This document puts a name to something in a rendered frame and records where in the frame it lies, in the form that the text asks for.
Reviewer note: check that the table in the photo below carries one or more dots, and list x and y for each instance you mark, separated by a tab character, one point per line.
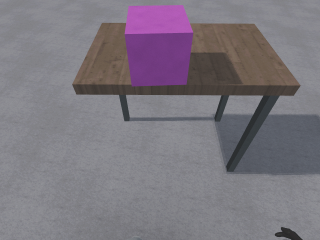
226	59

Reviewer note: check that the right robot hand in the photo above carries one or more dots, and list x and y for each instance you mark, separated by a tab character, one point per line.
287	233

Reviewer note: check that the carton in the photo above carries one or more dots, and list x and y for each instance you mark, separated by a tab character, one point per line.
158	42

